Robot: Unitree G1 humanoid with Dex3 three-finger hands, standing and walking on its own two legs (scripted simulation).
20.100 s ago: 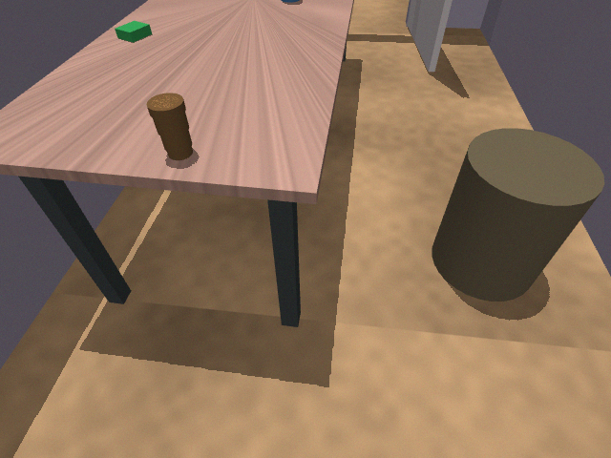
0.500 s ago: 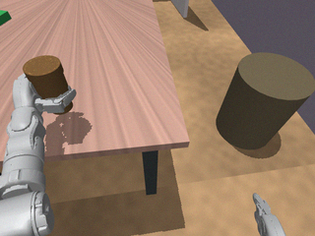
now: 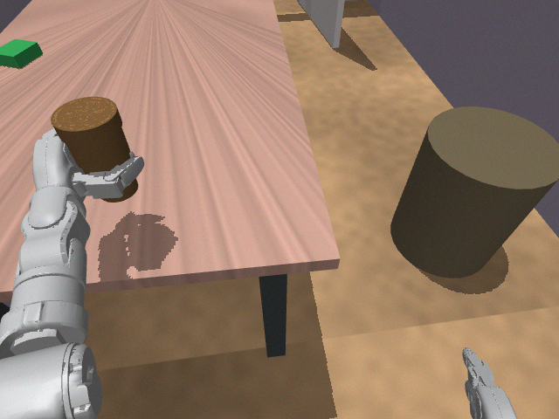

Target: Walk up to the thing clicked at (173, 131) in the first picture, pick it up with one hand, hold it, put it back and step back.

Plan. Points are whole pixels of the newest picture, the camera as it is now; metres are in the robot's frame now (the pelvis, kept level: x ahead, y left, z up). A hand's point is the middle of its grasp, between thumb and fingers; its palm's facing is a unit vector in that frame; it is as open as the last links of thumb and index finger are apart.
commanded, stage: lift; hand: left
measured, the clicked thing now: (103, 154) +0.46 +0.22 +0.17
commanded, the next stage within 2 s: hold in 1.16 s
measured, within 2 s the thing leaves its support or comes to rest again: neither
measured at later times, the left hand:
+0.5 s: hand (87, 145) +0.39 +0.19 +0.23, palm faces +0.20 -0.98 -0.02, open 9.0 cm
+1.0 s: hand (66, 142) +0.34 +0.18 +0.28, palm faces +0.18 -0.98 +0.01, open 9.0 cm
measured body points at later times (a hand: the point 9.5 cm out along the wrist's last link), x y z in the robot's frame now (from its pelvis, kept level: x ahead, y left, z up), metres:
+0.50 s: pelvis +0.00 -0.01 +0.01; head -0.01 -0.03 +0.46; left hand +0.37 +0.24 +0.24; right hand +0.17 -0.26 -0.05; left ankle -0.01 +0.12 -0.70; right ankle +0.00 -0.14 -0.70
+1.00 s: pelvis -0.01 -0.01 +0.02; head -0.05 -0.04 +0.47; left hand +0.33 +0.23 +0.28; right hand +0.16 -0.27 -0.05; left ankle -0.01 +0.12 -0.70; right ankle +0.00 -0.14 -0.70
